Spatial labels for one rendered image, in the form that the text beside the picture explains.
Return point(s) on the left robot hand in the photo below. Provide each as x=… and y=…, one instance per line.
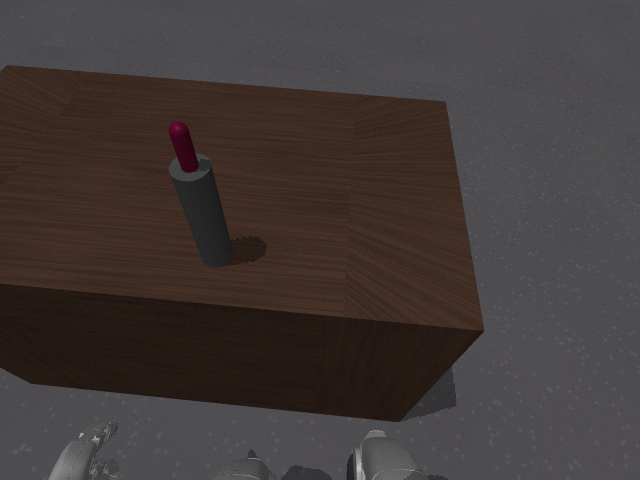
x=76, y=462

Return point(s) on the bottle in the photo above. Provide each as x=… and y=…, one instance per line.
x=194, y=181

